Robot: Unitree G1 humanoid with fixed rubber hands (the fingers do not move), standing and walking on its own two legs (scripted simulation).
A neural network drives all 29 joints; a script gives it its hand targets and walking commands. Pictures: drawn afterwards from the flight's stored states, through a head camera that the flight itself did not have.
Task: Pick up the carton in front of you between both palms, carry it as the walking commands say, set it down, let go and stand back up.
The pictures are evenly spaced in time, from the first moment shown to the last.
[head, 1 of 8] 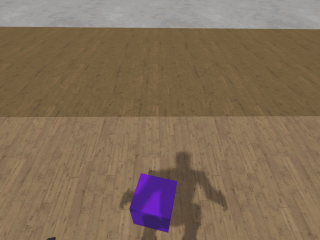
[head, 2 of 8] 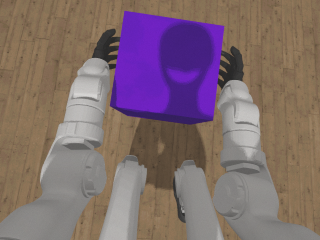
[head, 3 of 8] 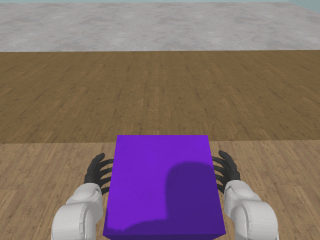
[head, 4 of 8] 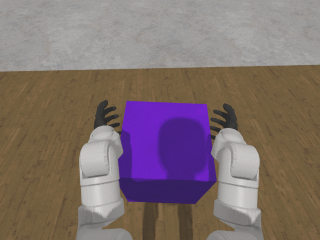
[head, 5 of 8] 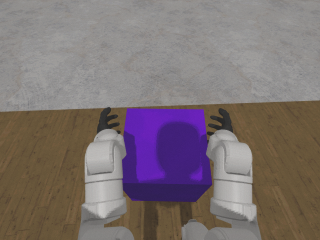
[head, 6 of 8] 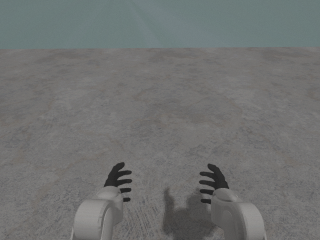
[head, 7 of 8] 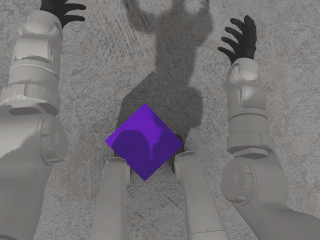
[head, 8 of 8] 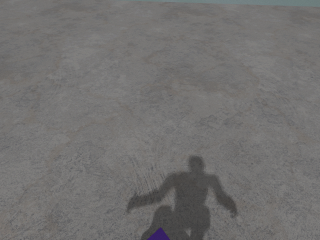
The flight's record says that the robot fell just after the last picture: no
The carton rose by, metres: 0.67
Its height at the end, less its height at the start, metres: -0.34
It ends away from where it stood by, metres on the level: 4.70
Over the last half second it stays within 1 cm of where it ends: yes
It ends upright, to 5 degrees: no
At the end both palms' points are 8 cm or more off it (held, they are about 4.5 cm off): yes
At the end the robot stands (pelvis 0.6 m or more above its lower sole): yes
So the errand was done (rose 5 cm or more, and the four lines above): no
